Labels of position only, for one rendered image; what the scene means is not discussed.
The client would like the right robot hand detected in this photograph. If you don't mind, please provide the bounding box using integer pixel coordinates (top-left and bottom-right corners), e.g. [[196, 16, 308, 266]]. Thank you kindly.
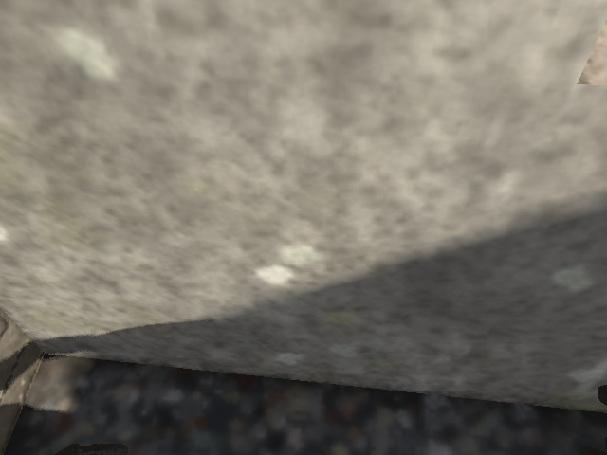
[[579, 385, 607, 455]]

